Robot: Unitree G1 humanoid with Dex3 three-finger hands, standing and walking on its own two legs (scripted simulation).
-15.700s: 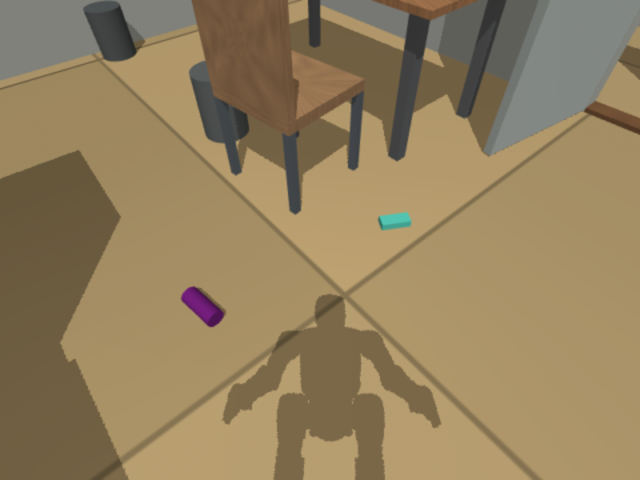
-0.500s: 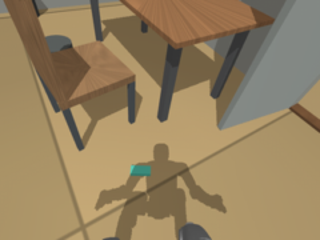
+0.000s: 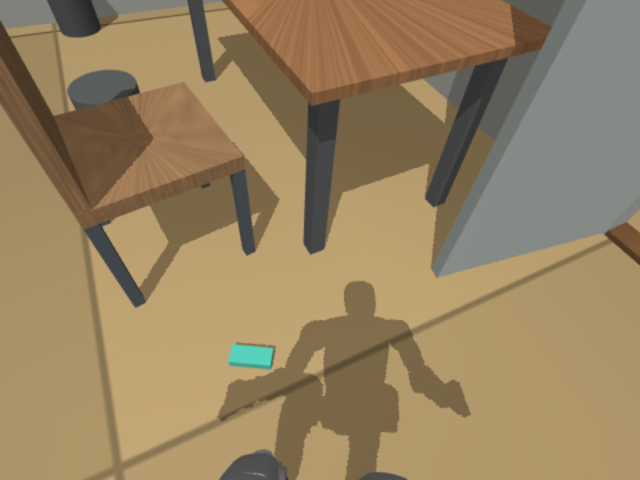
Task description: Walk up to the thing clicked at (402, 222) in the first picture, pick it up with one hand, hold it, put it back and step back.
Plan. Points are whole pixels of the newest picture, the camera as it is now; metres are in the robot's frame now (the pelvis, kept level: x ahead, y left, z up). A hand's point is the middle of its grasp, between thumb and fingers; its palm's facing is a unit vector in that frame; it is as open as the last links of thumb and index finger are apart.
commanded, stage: walk up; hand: left
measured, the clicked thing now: (251, 356) +0.53 +0.22 -0.73
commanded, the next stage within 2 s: none
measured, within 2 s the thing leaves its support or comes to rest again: neither
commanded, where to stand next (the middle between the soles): +0.14 -0.08 m, yaw +2 degrees
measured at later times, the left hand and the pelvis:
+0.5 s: hand out of the picture +0.10 +0.14 -0.13, palm faces +0.01 -0.90 -0.43, open 7.3 cm; pelvis +0.06 -0.14 +0.00, yaw +1 degrees
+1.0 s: hand out of the picture +0.10 +0.18 -0.14, palm faces +0.04 -0.91 -0.42, open 7.4 cm; pelvis +0.06 -0.11 +0.01, yaw +4 degrees
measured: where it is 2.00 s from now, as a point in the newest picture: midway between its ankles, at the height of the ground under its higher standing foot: outside the picture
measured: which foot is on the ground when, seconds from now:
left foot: down 0.00-0.26, up 0.28-0.64, down 0.66-1.00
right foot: up 0.00-0.24, down 0.26-1.00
